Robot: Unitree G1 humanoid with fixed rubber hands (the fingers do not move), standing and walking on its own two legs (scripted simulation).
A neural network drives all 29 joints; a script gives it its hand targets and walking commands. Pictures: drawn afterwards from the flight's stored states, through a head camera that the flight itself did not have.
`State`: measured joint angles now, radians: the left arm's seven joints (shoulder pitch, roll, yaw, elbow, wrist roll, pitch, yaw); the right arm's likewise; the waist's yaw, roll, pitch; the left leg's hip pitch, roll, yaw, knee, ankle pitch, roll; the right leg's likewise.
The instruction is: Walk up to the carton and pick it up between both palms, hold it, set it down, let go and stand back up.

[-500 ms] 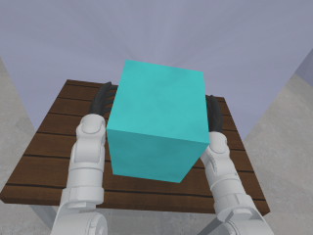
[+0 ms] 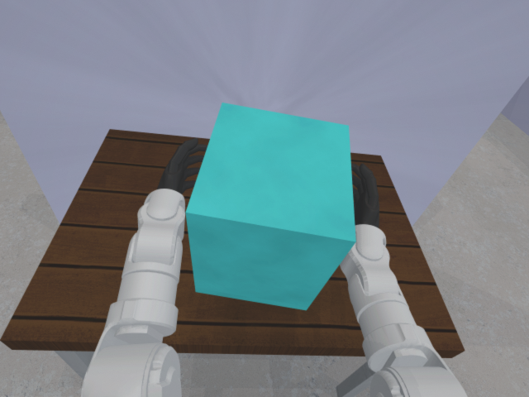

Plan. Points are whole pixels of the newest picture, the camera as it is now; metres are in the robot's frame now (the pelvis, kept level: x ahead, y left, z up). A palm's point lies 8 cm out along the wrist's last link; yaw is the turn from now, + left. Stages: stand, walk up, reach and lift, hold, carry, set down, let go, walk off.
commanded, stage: set down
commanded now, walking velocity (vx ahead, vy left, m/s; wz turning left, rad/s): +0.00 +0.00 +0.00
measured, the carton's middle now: (267, 214) +0.40 -0.04 +0.07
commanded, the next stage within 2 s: none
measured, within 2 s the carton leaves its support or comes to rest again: rests again in 1.90 s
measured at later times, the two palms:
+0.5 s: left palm (191, 181) +0.43 +0.09 +0.10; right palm (370, 220) +0.36 -0.20 +0.10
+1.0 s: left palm (188, 188) +0.45 +0.09 +0.07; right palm (355, 229) +0.37 -0.19 +0.06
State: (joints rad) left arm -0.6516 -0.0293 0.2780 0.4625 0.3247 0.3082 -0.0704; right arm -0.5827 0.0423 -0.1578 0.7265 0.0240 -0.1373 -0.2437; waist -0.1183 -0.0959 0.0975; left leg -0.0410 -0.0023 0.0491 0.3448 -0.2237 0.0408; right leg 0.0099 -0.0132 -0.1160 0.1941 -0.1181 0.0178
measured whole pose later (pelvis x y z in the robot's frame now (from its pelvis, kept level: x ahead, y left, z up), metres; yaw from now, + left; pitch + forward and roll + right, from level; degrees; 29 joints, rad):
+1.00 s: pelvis +0.01 +0.00 +0.00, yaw -1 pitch +7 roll -2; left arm -0.88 0.06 0.31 1.10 0.33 -0.02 -0.05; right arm -0.67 0.10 -0.45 1.04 -0.18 -0.35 -0.25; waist -0.12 -0.07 -0.06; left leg -0.27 0.01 0.06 0.37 -0.22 0.04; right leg -0.21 0.00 -0.11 0.17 -0.09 0.01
